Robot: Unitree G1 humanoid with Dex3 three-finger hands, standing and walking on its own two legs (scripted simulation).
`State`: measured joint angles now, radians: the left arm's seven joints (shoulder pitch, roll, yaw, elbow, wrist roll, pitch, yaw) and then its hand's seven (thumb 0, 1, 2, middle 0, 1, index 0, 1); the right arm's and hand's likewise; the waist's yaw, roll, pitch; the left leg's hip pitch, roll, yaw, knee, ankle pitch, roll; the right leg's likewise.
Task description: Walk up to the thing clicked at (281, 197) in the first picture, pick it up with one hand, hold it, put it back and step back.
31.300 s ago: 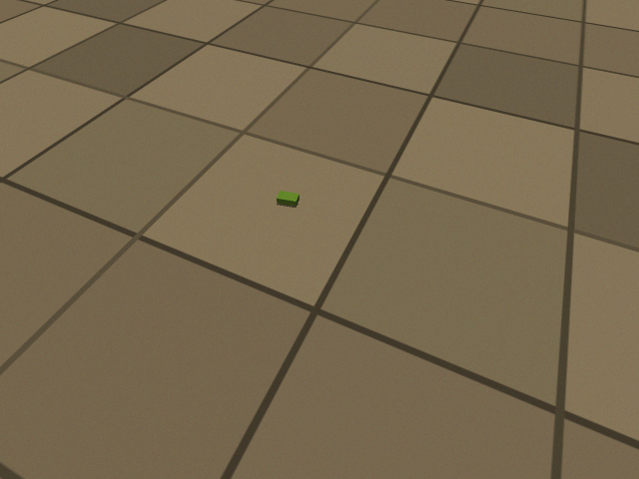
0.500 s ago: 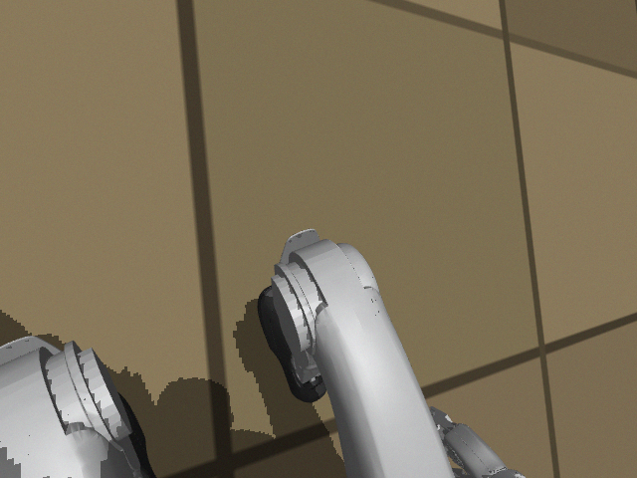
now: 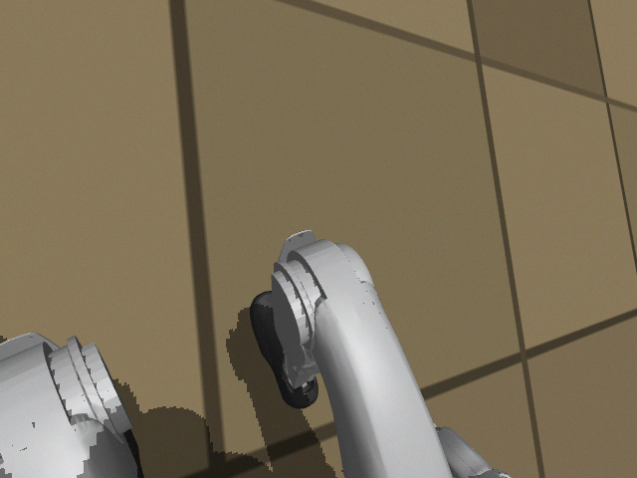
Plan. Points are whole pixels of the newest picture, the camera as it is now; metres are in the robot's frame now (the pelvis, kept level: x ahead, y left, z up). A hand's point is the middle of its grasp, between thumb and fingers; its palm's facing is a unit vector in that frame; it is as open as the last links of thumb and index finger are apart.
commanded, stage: rest palm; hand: left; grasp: from above
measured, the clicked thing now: out of the picture +0.52 +0.32 -0.29
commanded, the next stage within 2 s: close in 0.30 s
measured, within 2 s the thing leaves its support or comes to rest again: neither
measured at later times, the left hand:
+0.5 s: hand out of the picture +0.50 +0.31 -0.25, palm faces -0.47 -0.10 -0.88, open 12.2 cm
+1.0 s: hand out of the picture +0.49 +0.31 -0.24, palm faces -0.45 -0.08 -0.89, open 10.0 cm
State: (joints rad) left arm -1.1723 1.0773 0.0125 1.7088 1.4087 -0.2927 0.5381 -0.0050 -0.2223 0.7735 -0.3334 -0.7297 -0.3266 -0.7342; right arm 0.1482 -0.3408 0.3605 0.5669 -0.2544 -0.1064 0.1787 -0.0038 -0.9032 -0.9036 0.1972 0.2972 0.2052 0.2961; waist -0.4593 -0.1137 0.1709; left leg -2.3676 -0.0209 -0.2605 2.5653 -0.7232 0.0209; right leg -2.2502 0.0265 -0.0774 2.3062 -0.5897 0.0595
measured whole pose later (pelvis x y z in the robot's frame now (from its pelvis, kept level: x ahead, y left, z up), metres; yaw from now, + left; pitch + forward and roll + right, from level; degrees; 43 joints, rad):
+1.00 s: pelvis +0.00 +0.00 +0.00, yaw -1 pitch +28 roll -18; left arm -1.17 1.12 0.04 1.68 1.37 -0.26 0.51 0.00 0.13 0.50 -0.55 -0.57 -0.57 -0.55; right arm 0.14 -0.36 0.38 0.56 -0.25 -0.12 0.18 0.00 -0.89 -0.90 0.20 0.30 0.20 0.30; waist -0.46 -0.12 0.21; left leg -2.37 -0.01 -0.26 2.56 -0.72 0.03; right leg -2.25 0.02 -0.08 2.29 -0.57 0.07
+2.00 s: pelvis +0.00 +0.00 +0.00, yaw -1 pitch +29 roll -18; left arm -1.17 1.13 0.08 1.64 1.37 -0.27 0.48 0.00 0.42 0.02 -0.89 -0.16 -0.92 -0.12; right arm 0.15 -0.36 0.38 0.56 -0.25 -0.11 0.17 0.00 -0.89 -0.90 0.20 0.30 0.20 0.30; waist -0.46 -0.11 0.22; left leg -2.38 -0.01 -0.26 2.56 -0.72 0.02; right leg -2.26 0.01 -0.09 2.29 -0.57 0.07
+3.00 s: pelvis -0.01 +0.00 +0.02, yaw +3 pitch +33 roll -15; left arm -1.10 0.91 0.02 1.27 1.29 -0.25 0.16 0.00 0.38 0.00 -1.03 0.00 -1.03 0.00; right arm 0.19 -0.36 0.17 0.55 -0.16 0.03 0.15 0.00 -0.91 -0.90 0.20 0.30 0.21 0.30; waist -0.34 -0.01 0.06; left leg -2.37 -0.04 -0.19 2.44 -0.67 0.03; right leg -2.26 -0.05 -0.05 2.23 -0.57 0.04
